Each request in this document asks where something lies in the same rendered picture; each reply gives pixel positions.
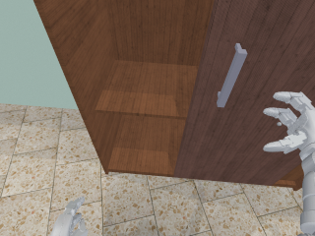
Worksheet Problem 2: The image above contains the right robot hand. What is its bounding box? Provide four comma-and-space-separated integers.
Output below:
263, 91, 315, 154

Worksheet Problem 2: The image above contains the handle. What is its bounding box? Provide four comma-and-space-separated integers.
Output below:
217, 43, 248, 108

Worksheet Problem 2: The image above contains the left robot hand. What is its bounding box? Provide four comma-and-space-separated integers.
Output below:
50, 196, 89, 236

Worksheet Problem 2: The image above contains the robot right forearm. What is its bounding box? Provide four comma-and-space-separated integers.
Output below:
299, 143, 315, 236

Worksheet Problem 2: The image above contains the wardrobe door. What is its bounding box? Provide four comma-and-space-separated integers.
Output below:
280, 163, 304, 181
173, 0, 315, 186

